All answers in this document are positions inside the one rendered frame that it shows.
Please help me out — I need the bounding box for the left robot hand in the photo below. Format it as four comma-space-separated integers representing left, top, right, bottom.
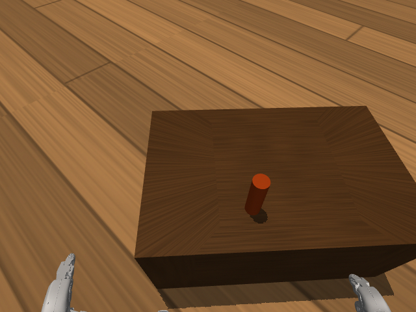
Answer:
41, 253, 87, 312

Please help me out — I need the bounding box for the can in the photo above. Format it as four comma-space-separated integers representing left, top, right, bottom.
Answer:
245, 174, 270, 215

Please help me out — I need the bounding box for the right robot hand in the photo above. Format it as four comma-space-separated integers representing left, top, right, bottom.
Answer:
348, 274, 391, 312

